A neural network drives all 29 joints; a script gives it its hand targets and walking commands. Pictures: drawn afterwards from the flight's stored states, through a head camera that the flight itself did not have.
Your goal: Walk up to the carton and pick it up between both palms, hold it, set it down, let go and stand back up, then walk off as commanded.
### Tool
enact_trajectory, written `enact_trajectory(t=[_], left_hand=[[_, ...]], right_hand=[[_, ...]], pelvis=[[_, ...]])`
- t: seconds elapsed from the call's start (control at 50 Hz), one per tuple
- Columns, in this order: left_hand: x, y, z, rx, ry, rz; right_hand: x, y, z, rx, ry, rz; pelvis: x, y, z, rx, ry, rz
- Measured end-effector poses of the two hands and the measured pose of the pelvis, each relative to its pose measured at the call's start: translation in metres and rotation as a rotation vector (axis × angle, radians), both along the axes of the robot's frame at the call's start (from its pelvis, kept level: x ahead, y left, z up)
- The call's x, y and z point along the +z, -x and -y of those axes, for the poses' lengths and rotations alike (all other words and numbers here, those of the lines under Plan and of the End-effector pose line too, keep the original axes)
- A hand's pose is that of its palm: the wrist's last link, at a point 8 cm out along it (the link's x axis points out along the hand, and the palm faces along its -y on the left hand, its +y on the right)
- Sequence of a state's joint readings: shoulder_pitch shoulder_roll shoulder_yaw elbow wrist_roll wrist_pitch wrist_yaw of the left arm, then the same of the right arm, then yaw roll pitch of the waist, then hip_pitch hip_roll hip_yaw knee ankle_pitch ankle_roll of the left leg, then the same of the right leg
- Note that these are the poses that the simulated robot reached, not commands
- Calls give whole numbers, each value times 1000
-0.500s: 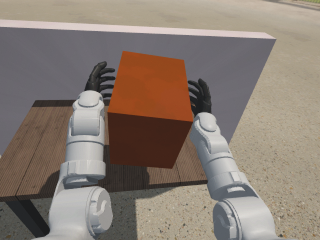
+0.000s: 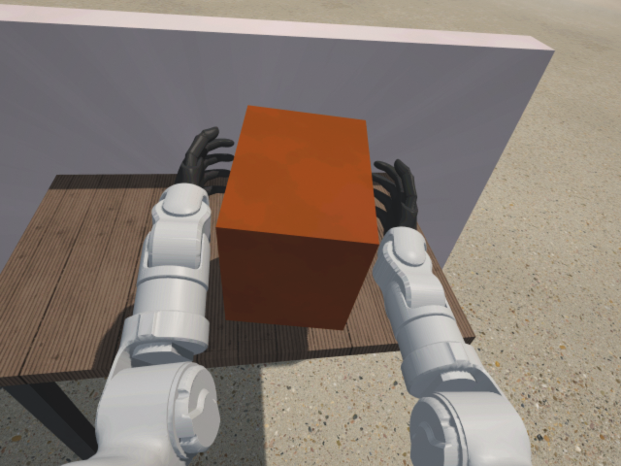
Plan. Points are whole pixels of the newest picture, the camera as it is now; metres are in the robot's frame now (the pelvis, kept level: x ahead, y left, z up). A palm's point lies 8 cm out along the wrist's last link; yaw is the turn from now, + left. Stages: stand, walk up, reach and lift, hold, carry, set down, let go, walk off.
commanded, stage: set down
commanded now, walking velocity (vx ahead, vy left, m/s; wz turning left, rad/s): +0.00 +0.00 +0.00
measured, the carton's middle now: (296, 219) +0.44 -0.01 +0.11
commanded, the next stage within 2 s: none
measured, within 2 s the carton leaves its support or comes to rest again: neither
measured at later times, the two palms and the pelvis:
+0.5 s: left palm (199, 208) +0.43 +0.12 +0.15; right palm (395, 235) +0.38 -0.14 +0.13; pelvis +0.00 +0.00 +0.00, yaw +0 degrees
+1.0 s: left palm (202, 215) +0.45 +0.12 +0.12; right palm (388, 236) +0.40 -0.14 +0.12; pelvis +0.02 +0.00 +0.00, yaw +0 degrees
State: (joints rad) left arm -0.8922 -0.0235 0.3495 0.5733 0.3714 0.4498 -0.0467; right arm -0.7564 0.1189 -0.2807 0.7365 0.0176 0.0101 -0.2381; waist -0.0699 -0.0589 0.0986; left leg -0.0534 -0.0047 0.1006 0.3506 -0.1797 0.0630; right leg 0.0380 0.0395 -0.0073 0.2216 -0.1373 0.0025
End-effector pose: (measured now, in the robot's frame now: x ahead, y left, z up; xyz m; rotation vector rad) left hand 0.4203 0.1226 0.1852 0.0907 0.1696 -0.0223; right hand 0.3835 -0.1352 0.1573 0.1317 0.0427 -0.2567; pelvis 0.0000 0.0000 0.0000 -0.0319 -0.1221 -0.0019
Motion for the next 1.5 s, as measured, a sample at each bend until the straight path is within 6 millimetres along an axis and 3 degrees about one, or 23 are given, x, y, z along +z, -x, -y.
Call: enact_trajectory(t=[0.3,0.82,1.5], left_hand=[[-25,-5,5,-30,3,-38],[-60,-20,1,-39,35,-95],[-89,-40,2,-60,43,-121]], right_hand=[[-17,3,5,-30,11,-33],[-34,-11,1,-39,16,-84],[-60,-26,1,-56,31,-130]], pelvis=[[0,-2,-1,1,0,-3],[0,-15,-3,4,-5,-24],[0,-29,-2,3,-7,-101]])
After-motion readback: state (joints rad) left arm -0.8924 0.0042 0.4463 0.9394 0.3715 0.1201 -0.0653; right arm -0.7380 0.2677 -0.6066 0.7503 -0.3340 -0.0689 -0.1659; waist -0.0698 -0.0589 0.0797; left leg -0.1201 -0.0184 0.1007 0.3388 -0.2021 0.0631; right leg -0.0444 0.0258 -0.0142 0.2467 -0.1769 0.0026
